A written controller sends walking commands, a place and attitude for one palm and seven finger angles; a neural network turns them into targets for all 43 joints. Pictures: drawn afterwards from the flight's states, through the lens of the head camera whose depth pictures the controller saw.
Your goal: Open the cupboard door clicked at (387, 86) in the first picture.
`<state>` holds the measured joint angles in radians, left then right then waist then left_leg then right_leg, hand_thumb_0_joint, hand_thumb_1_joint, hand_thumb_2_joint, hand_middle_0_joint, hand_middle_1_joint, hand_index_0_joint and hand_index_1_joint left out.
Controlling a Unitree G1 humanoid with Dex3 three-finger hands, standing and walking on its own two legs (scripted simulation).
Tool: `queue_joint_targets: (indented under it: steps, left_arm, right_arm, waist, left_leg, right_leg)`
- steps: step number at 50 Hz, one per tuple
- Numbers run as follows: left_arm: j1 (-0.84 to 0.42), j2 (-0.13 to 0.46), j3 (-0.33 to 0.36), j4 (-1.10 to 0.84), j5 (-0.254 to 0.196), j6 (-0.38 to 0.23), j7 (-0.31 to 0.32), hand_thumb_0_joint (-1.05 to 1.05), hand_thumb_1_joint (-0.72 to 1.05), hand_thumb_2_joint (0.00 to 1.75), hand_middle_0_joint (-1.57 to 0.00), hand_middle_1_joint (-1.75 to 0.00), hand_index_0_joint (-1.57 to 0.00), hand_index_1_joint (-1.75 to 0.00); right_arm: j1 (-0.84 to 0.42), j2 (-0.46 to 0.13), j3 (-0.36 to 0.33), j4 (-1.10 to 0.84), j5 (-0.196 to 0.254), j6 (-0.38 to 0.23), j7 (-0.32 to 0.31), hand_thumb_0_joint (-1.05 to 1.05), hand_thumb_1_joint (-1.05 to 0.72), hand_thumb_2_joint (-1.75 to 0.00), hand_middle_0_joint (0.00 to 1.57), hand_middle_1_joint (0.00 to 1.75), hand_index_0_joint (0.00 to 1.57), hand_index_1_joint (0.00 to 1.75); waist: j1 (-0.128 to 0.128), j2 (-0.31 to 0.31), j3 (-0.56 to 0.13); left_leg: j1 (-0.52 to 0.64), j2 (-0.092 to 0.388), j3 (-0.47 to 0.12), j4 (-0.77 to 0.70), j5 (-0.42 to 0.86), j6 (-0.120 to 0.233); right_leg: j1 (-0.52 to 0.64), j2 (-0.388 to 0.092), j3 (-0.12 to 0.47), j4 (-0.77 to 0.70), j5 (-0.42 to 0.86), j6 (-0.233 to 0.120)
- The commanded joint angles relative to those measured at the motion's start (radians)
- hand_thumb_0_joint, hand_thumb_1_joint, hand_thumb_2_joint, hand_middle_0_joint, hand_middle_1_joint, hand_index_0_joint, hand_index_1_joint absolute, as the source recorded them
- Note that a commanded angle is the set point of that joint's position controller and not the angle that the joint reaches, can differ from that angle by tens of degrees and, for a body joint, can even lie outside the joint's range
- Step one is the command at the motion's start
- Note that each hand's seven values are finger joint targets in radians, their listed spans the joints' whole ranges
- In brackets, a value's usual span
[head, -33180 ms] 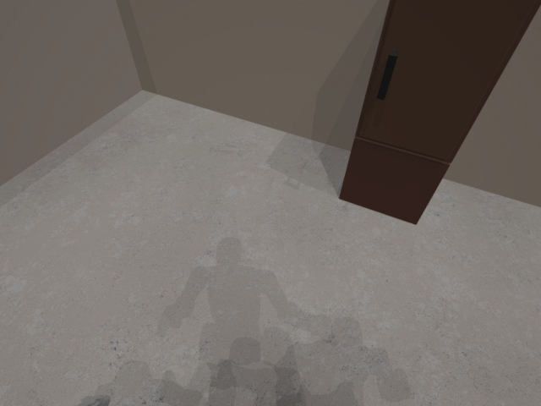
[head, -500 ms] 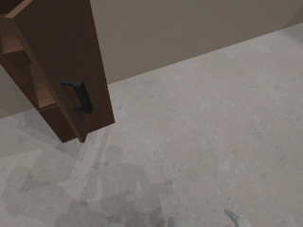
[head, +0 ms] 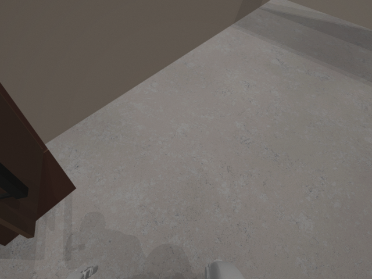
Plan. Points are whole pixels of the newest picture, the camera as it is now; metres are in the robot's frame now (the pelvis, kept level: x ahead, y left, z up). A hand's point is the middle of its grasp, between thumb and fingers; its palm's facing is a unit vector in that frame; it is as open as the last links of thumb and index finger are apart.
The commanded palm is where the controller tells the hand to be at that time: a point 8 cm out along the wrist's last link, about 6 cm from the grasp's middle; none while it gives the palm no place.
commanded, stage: walk to a spot facing it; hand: left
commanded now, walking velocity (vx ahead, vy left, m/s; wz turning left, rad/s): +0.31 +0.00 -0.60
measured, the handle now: out of the picture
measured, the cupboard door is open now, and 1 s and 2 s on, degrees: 54 54 54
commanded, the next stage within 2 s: turn to face it in 1.74 s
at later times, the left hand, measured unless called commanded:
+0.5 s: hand (152, 233) +0.25 +0.09 -0.16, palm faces -0.23 -0.95 -0.20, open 7.2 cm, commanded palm none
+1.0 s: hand (193, 155) +0.51 -0.02 -0.17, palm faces -0.35 -0.91 -0.21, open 7.4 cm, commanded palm none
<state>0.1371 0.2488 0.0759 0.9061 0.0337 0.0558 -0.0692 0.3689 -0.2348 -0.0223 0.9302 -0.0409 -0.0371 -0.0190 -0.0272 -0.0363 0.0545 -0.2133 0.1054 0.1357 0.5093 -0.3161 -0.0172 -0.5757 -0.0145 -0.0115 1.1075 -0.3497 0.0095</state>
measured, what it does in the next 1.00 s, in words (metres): walks ahead, turning right: right foot, then left foot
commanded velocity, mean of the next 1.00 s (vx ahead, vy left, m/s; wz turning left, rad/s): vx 0.37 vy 0.00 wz -0.25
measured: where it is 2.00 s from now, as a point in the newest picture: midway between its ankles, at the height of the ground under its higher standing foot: (239, 178)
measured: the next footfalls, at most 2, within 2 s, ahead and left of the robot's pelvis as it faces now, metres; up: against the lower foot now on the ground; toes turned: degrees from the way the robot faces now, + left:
right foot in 0.22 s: +0.15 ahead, -0.17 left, +0.00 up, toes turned -16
left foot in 0.64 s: +0.36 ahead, +0.01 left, +0.00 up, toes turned -13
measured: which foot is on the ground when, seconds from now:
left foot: down 0.00-0.22, up 0.24-0.62, down 0.64-0.98, up 1.00-1.00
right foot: up 0.00-0.20, down 0.22-0.62, up 0.64-0.96, down 0.98-1.00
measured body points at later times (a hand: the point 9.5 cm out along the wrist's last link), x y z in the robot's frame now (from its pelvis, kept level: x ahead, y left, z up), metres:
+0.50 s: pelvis +0.15 -0.08 +0.00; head +0.19 -0.09 +0.45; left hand +0.26 +0.14 -0.15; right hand +0.15 -0.33 -0.14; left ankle +0.24 +0.05 -0.69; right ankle +0.12 -0.16 -0.74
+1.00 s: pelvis +0.35 -0.17 -0.02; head +0.38 -0.19 +0.43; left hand +0.53 +0.03 -0.15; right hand +0.21 -0.37 -0.17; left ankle +0.32 +0.01 -0.73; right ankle +0.37 -0.29 -0.74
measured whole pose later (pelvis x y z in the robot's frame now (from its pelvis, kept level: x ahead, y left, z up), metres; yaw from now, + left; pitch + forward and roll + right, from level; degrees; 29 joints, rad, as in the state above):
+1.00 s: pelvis +0.35 -0.17 -0.02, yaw -21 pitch +0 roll +2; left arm 0.15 0.20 0.07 0.99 0.03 -0.05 -0.05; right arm 0.40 -0.19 -0.04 1.10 -0.03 -0.02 0.01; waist -0.01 0.00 0.06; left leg -0.15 0.11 0.12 0.67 -0.47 -0.04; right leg -0.40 -0.07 -0.09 0.62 -0.22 -0.04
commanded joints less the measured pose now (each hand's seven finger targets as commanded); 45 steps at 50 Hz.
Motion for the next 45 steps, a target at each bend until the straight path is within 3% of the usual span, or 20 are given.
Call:
queue_joint_targets:
  steps: [1, 6, 8, 9, 10, 11, 12, 13, 15, 17, 26, 29, 30, 31, 32, 33, 35, 39, 42, 45]
  left_arm:
    - [-0.139, 0.006, -0.005, -0.117, -0.004, -0.048, -0.014, 0.00, 0.90, 0.90, -0.20, -0.30, -0.20, -0.30]
    - [-0.215, 0.006, -0.012, -0.122, -0.007, -0.050, -0.013, 0.00, 0.90, 0.90, -0.20, -0.30, -0.20, -0.30]
    - [-0.144, 0.027, -0.002, -0.098, -0.005, -0.056, -0.009, 0.00, 0.90, 0.90, -0.20, -0.30, -0.20, -0.30]
    - [-0.012, 0.054, 0.010, -0.051, -0.004, -0.064, -0.003, 0.00, 0.90, 0.90, -0.20, -0.30, -0.20, -0.30]
    - [0.182, 0.139, 0.037, 0.009, -0.001, -0.077, 0.010, 0.00, 0.90, 0.90, -0.20, -0.30, -0.20, -0.30]
    - [0.352, 0.287, 0.077, 0.043, -0.008, -0.083, 0.035, 0.00, 0.90, 0.90, -0.20, -0.30, -0.20, -0.30]
    - [0.321, 0.297, 0.074, 0.048, -0.030, -0.071, 0.047, 0.00, 0.90, 0.90, -0.20, -0.30, -0.20, -0.30]
    - [0.200, 0.242, 0.056, 0.012, -0.028, -0.071, 0.055, 0.00, 0.90, 0.90, -0.20, -0.30, -0.20, -0.30]
    - [0.050, 0.127, 0.025, -0.034, -0.018, -0.083, 0.067, 0.00, 0.90, 0.90, -0.20, -0.30, -0.20, -0.30]
    - [0.033, 0.104, 0.024, -0.029, -0.008, -0.095, 0.069, 0.00, 0.90, 0.90, -0.20, -0.30, -0.20, -0.30]
    - [0.165, 0.102, 0.026, 0.058, -0.011, -0.120, 0.057, 0.00, 0.90, 0.90, -0.20, -0.30, -0.20, -0.30]
    - [0.149, 0.094, 0.026, 0.066, -0.021, -0.118, 0.059, 0.00, 0.90, 0.90, -0.20, -0.30, -0.20, -0.30]
    - [0.140, 0.065, 0.020, 0.056, -0.022, -0.118, 0.055, 0.00, 0.90, 0.90, -0.20, -0.30, -0.20, -0.30]
    - [0.162, 0.015, 0.008, 0.043, -0.024, -0.119, 0.047, 0.00, 0.90, 0.90, -0.20, -0.30, -0.20, -0.30]
    - [0.110, 0.022, 0.000, 0.009, -0.021, -0.130, 0.043, 0.00, 0.90, 0.90, -0.20, -0.30, -0.20, -0.30]
    - [0.062, 0.040, 0.007, 0.010, -0.008, -0.128, 0.046, 0.00, 0.90, 0.90, -0.20, -0.30, -0.20, -0.30]
    - [0.034, 0.030, 0.012, 0.024, -0.006, -0.122, 0.037, 0.00, 0.90, 0.90, -0.20, -0.30, -0.20, -0.30]
    - [0.067, -0.017, -0.004, 0.040, -0.008, -0.090, 0.019, 0.00, 0.90, 0.90, -0.20, -0.30, -0.20, -0.30]
    - [0.019, -0.026, -0.007, 0.035, -0.005, -0.087, 0.014, 0.00, 0.90, 0.90, -0.20, -0.30, -0.20, -0.30]
    - [0.037, -0.004, 0.002, 0.046, -0.003, -0.087, 0.015, 0.00, 0.90, 0.90, -0.20, -0.30, -0.20, -0.30]
  right_arm:
    - [0.117, -0.132, -0.029, 0.000, 0.004, -0.037, -0.017, 0.00, -0.90, -0.90, 0.20, 0.30, 0.20, 0.30]
    - [0.160, -0.139, -0.036, 0.036, -0.004, -0.026, -0.006, 0.00, -0.90, -0.90, 0.20, 0.30, 0.20, 0.30]
    - [0.136, -0.149, -0.038, 0.034, 0.000, -0.022, -0.005, 0.00, -0.90, -0.90, 0.20, 0.30, 0.20, 0.30]
    - [0.110, -0.154, -0.036, 0.032, 0.007, -0.020, -0.004, 0.00, -0.90, -0.90, 0.20, 0.30, 0.20, 0.30]
    - [0.063, -0.126, -0.030, 0.007, 0.026, -0.023, 0.007, 0.00, -0.90, -0.90, 0.20, 0.30, 0.20, 0.30]
    - [0.001, -0.047, -0.014, -0.061, 0.042, -0.023, 0.015, 0.00, -0.90, -0.90, 0.20, 0.30, 0.20, 0.30]
    - [-0.104, -0.075, -0.031, -0.084, 0.031, -0.017, 0.007, 0.00, -0.90, -0.90, 0.20, 0.30, 0.20, 0.30]
    - [-0.103, -0.077, -0.040, -0.073, 0.033, -0.015, 0.006, 0.00, -0.90, -0.90, 0.20, 0.30, 0.20, 0.30]
    - [-0.069, -0.069, -0.046, -0.019, 0.014, 0.006, 0.009, 0.00, -0.90, -0.90, 0.20, 0.30, 0.20, 0.30]
    - [-0.012, -0.028, -0.044, 0.018, 0.007, 0.018, 0.016, 0.00, -0.90, -0.90, 0.20, 0.30, 0.20, 0.30]
    - [-0.219, -0.010, -0.047, -0.060, 0.015, -0.008, 0.038, 0.00, -0.90, -0.90, 0.20, 0.30, 0.20, 0.30]
    - [-0.152, -0.044, -0.049, -0.025, 0.012, -0.025, 0.029, 0.00, -0.90, -0.90, 0.20, 0.30, 0.20, 0.30]
    - [-0.045, -0.094, -0.060, 0.013, 0.008, -0.033, 0.018, 0.00, -0.90, -0.90, 0.20, 0.30, 0.20, 0.30]
    - [0.094, -0.197, -0.086, 0.044, -0.007, -0.035, 0.008, 0.00, -0.90, -0.90, 0.20, 0.30, 0.20, 0.30]
    - [0.184, -0.231, -0.085, 0.052, -0.011, -0.022, 0.000, 0.00, -0.90, -0.90, 0.20, 0.30, 0.20, 0.30]
    - [0.143, -0.194, -0.078, 0.048, -0.008, -0.018, 0.002, 0.00, -0.90, -0.90, 0.20, 0.30, 0.20, 0.30]
    - [0.037, -0.111, -0.053, 0.023, -0.002, -0.032, 0.001, 0.00, -0.90, -0.90, 0.20, 0.30, 0.20, 0.30]
    - [-0.023, -0.097, -0.045, 0.042, 0.006, -0.045, 0.001, 0.00, -0.90, -0.90, 0.20, 0.30, 0.20, 0.30]
    - [-0.004, -0.103, -0.050, 0.067, 0.005, -0.035, 0.008, 0.00, -0.90, -0.90, 0.20, 0.30, 0.20, 0.30]
    - [-0.007, -0.113, -0.050, 0.083, 0.004, -0.023, 0.010, 0.00, -0.90, -0.90, 0.20, 0.30, 0.20, 0.30]
  waist:
    - [-0.023, 0.218, -0.024]
    - [-0.051, 0.246, 0.002]
    - [-0.005, 0.208, -0.032]
    - [0.063, 0.144, -0.086]
    - [0.158, -0.003, -0.178]
    - [0.215, -0.287, -0.266]
    - [0.205, -0.142, -0.149]
    - [0.132, -0.124, -0.085]
    - [0.038, -0.113, -0.020]
    - [0.002, -0.086, -0.057]
    - [0.050, -0.055, -0.024]
    - [-0.001, -0.004, -0.036]
    - [-0.047, 0.090, -0.085]
    - [-0.093, 0.293, -0.163]
    - [-0.128, 0.300, -0.157]
    - [-0.109, 0.205, -0.089]
    - [-0.049, 0.179, -0.006]
    - [0.016, 0.190, -0.041]
    - [0.003, 0.164, 0.003]
    - [0.031, 0.148, 0.011]
  left_leg:
    - [0.220, 0.199, -0.070, -0.242, 0.301, 0.092]
    - [0.163, 0.244, 0.031, -0.226, 0.323, 0.085]
    - [0.131, 0.252, 0.066, -0.112, 0.435, 0.071]
    - [0.037, 0.216, 0.103, 0.067, 0.505, 0.045]
    - [-0.210, 0.156, 0.156, 0.324, 0.393, 0.005]
    - [-0.515, -0.013, 0.133, 0.710, -0.294, -0.048]
    - [-0.602, 0.018, -0.076, 0.818, -0.314, -0.033]
    - [-0.581, 0.066, -0.109, 0.837, -0.196, -0.030]
    - [-0.438, 0.095, -0.127, 0.710, -0.060, -0.042]
    - [-0.324, 0.065, -0.092, 0.590, -0.012, -0.040]
    - [-0.270, -0.007, -0.084, 0.167, 0.062, -0.023]
    - [-0.002, -0.035, -0.057, -0.027, 0.130, -0.011]
    - [0.213, 0.024, -0.153, -0.084, 0.066, 0.027]
    - [0.425, 0.258, -0.457, -0.147, -0.035, 0.129]
    - [0.415, 0.408, -0.667, -0.270, -0.108, 0.224]
    - [0.312, 0.390, -0.645, -0.281, -0.119, 0.233]
    - [0.151, 0.310, -0.476, -0.308, -0.015, 0.191]
    - [0.059, 0.194, -0.148, -0.313, 0.169, 0.136]
    - [-0.016, 0.177, -0.108, -0.327, 0.070, 0.132]
    - [-0.051, 0.169, -0.096, -0.266, -0.014, 0.113]
  right_leg:
    - [-0.170, -0.053, -0.054, -0.073, 0.086, 0.002]
    - [0.047, -0.020, -0.134, -0.377, 0.050, -0.029]
    - [0.225, 0.011, -0.159, -0.475, 0.036, -0.057]
    - [0.453, 0.048, -0.173, -0.547, 0.069, -0.082]
    - [0.794, -0.065, -0.015, -0.605, 0.009, -0.139]
    - [0.942, -0.415, 0.546, -0.781, 0.035, -0.266]
    - [0.786, -0.438, 0.584, -0.861, 0.019, -0.298]
    - [0.625, -0.389, 0.520, -0.893, -0.163, -0.282]
    - [0.371, -0.294, 0.321, -0.922, -0.099, -0.217]
    - [0.314, -0.224, 0.217, -0.914, -0.014, -0.207]
    - [0.443, -0.214, 0.251, -0.881, 0.094, -0.218]
    - [0.345, -0.160, 0.194, -0.757, 0.142, -0.171]
    - [0.202, -0.093, 0.139, -0.577, 0.167, -0.132]
    - [-0.022, 0.020, 0.015, -0.279, -0.003, -0.079]
    - [-0.125, 0.056, -0.005, -0.021, -0.205, -0.059]
    - [-0.178, -0.004, 0.043, 0.105, -0.162, -0.061]
    - [-0.173, -0.070, 0.069, 0.143, -0.025, -0.048]
    - [0.022, -0.090, -0.008, -0.180, 0.069, -0.024]
    - [0.149, -0.060, -0.087, -0.377, 0.116, -0.020]
    - [0.294, -0.031, -0.125, -0.486, 0.149, -0.021]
